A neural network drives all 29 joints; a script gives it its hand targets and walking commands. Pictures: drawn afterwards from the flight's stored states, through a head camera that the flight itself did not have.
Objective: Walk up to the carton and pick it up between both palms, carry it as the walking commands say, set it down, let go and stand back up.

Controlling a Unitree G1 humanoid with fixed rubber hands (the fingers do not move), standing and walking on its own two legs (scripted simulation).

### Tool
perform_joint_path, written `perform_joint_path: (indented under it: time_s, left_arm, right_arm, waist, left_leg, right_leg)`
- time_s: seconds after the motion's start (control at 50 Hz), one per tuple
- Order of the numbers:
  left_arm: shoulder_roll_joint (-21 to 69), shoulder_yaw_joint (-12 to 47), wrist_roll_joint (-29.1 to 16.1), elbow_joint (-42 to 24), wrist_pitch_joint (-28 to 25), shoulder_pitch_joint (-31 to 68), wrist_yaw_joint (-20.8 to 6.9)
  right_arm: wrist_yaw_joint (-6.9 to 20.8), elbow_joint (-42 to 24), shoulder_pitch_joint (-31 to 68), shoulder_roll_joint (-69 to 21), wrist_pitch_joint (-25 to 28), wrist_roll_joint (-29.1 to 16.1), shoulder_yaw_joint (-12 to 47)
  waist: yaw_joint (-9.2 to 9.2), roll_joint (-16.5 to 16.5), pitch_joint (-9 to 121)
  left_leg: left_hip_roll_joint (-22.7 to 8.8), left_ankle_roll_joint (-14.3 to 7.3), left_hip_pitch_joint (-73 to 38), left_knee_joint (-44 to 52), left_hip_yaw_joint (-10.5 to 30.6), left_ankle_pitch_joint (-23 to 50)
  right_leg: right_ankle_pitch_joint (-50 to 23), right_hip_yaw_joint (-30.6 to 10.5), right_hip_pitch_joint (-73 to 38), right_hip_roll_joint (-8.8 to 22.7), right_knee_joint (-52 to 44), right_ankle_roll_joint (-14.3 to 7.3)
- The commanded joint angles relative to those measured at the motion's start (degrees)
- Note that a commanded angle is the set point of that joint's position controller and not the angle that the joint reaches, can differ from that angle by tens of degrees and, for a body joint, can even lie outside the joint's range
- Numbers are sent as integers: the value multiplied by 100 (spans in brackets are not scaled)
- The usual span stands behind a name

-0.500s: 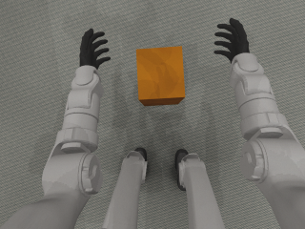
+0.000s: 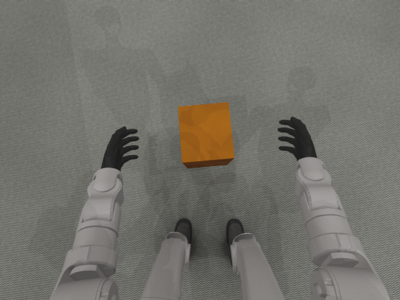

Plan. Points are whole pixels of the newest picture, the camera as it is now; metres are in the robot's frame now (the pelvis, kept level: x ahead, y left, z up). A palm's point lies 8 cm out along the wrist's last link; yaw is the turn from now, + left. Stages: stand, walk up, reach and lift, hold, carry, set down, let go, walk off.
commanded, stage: let go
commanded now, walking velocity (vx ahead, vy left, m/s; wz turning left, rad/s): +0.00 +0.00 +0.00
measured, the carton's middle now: (205, 139) +0.49 +0.02 -0.57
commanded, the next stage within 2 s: stand in 1.00 s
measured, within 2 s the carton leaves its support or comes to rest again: neither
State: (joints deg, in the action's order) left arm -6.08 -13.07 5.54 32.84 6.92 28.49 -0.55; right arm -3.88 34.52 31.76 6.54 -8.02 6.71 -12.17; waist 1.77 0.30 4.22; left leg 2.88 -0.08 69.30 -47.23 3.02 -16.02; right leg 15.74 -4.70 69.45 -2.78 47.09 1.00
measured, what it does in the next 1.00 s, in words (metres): rises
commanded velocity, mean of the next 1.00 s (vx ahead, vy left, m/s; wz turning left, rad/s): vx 0.00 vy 0.00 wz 0.00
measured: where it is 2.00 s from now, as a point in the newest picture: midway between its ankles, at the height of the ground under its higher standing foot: (209, 253)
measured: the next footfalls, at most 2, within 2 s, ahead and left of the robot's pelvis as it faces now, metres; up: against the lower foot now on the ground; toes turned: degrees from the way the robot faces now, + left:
none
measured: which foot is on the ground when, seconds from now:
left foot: down 0.00-1.00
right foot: down 0.00-1.00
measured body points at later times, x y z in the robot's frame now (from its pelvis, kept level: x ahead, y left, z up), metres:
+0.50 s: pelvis +0.04 +0.00 +0.06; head +0.11 +0.00 +0.51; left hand +0.19 +0.23 -0.03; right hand +0.23 -0.23 -0.03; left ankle +0.03 +0.11 -0.67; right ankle +0.03 -0.12 -0.67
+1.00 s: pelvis +0.05 +0.00 +0.06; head +0.06 +0.01 +0.51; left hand +0.21 +0.24 -0.02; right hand +0.21 -0.23 -0.02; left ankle +0.03 +0.11 -0.67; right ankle +0.03 -0.12 -0.67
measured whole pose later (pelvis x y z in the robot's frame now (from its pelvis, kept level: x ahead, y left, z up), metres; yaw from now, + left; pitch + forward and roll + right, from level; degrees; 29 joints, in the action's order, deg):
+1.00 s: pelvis +0.05 +0.00 +0.06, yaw +1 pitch -4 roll +0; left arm -12.7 -1.5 1.2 23.1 11.0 -13.1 -3.0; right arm 3.1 26.6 -14.0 11.9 -6.4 0.0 -2.3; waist 0.7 0.6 -6.2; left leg 2.0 -0.8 6.4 -27.8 3.6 -17.1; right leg 16.8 -3.1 6.0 -1.5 27.0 -0.1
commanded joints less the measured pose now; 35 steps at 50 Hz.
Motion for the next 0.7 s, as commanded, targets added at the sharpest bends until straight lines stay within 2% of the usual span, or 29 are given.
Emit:
perform_joint_path:
  time_s: [0.0, 0.02, 0.12, 0.2, 0.24, 0.26, 0.3, 0.32, 0.34, 0.36, 0.42, 0.48, 0.6, 0.64, 0.66, 0.68]
  left_arm:
    - [-758, 203, -230, -1235, -350, 209, -105]
    - [-721, 282, -271, -1036, -373, 174, -131]
    - [-718, 444, -294, -521, -577, -1436, -209]
    - [-787, 723, -369, -745, -712, -2250, -205]
    - [-885, 764, -440, -832, -727, -2482, -235]
    - [-870, 801, -416, -1040, -749, -2880, -234]
    - [-984, 867, -473, -1319, -816, -3035, -237]
    - [-1062, 870, -507, -1430, -844, -2862, -232]
    - [-1105, 869, -497, -1568, -882, -3096, -236]
    - [-1110, 868, -519, -1601, -903, -3201, -236]
    - [-1174, 913, -585, -1775, -901, -3438, -270]
    - [-1224, 879, -618, -1789, -795, -3641, -319]
    - [-1296, 847, -557, -1682, -414, -3729, -409]
    - [-1297, 821, -484, -1626, -298, -3735, -425]
    - [-1307, 811, -484, -1585, -243, -3771, -422]
    - [-1311, 807, -450, -1583, -200, -3768, -427]
  right_arm:
    - [53, -1309, 493, 429, 381, -154, 126]
    - [94, -989, 321, 499, 428, -151, 98]
    - [246, -642, -1131, 616, 642, -67, 221]
    - [344, -776, -1936, 787, 787, -169, 329]
    - [384, -860, -2161, 866, 800, -229, 411]
    - [414, -1061, -2560, 848, 823, -293, 470]
    - [453, -1331, -2864, 936, 871, -339, 449]
    - [463, -1412, -2745, 971, 889, -344, 401]
    - [496, -1468, -3040, 952, 932, -400, 438]
    - [525, -1544, -3159, 976, 946, -419, 483]
    - [577, -1619, -3636, 998, 929, -486, 609]
    - [622, -1653, -3909, 1064, 863, -523, 668]
    - [704, -1693, -4105, 1130, 526, -578, 697]
    - [739, -1713, -4099, 1135, 415, -590, 740]
    - [754, -1756, -4105, 1139, 364, -570, 746]
    - [764, -1750, -4086, 1122, 327, -594, 754]
  waist:
    - [89, 7, 4902]
    - [-3, -66, 4289]
    - [34, 7, 2915]
    - [19, -73, 2214]
    - [-10, 164, 1601]
    - [29, 55, 1582]
    - [4, -88, 1642]
    - [-34, -102, 1506]
    - [-35, -179, 1425]
    - [-43, -104, 1271]
    - [-53, -180, 898]
    - [-70, -6, 383]
    - [-127, 25, -429]
    - [-129, -45, -563]
    - [-140, 75, -602]
    - [-118, -33, -686]
  left_leg:
    - [0, 169, -4119, 211, -77, 3154]
    - [-38, 190, -3999, 323, -59, 2931]
    - [-152, 236, -4163, 901, -28, 2083]
    - [-199, 274, -4660, 1376, -38, 1665]
    - [-242, 225, -4759, 1612, -122, 875]
    - [-230, 228, -4978, 1764, -140, 988]
    - [-228, 241, -5309, 1879, -157, 1432]
    - [-241, 243, -5391, 1920, -125, 1475]
    - [-241, 250, -5641, 1974, -126, 1597]
    - [-235, 234, -5748, 2028, -114, 1678]
    - [-199, 223, -5964, 2167, -153, 1771]
    - [-142, 184, -6035, 2301, -207, 1509]
    - [-53, 82, -6090, 2467, -276, 753]
    - [-32, 65, -6127, 2485, -304, 666]
    - [-31, 52, -6189, 2475, -284, 664]
    - [-25, 41, -6209, 2476, -283, 649]
  right_leg:
    - [-2386, 323, -3231, -80, -327, 91]
    - [-2077, 330, -3039, -66, -468, 50]
    - [-1366, 376, -3504, 18, -961, -23]
    - [-1016, 409, -4065, 48, -1406, -69]
    - [-439, 380, -4227, 97, -1702, -79]
    - [-601, 394, -4660, 81, -1797, -79]
    - [-1007, 388, -5081, 61, -1879, -73]
    - [-1004, 386, -5088, 48, -1897, -78]
    - [-1054, 386, -5229, 49, -1990, -95]
    - [-1102, 377, -5305, 31, -2039, -86]
    - [-1257, 339, -5734, 52, -2201, -99]
    - [-1211, 317, -6113, 105, -2375, -82]
    - [-763, 302, -6323, 203, -2642, -50]
    - [-750, 309, -6390, 229, -2686, -43]
    - [-778, 331, -6408, 235, -2655, -19]
    - [-752, 349, -6403, 241, -2673, -17]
